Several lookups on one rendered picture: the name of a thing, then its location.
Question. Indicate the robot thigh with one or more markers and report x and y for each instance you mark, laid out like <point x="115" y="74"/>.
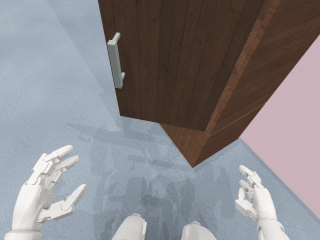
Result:
<point x="132" y="228"/>
<point x="196" y="232"/>

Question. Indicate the robot right thigh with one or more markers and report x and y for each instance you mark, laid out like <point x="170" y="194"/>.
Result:
<point x="196" y="232"/>

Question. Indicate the right robot hand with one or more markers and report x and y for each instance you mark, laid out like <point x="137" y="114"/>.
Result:
<point x="261" y="205"/>

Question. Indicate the left robot hand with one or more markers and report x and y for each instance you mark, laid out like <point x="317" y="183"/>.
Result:
<point x="29" y="213"/>

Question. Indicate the left robot forearm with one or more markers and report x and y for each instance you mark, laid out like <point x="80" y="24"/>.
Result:
<point x="23" y="235"/>

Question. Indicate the robot left thigh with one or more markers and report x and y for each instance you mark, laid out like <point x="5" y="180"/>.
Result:
<point x="132" y="228"/>

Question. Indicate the right robot forearm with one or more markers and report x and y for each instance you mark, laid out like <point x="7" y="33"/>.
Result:
<point x="270" y="229"/>

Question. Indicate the cupboard door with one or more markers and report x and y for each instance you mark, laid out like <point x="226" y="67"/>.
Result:
<point x="177" y="55"/>

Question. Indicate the handle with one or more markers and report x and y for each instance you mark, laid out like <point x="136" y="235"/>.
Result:
<point x="118" y="76"/>

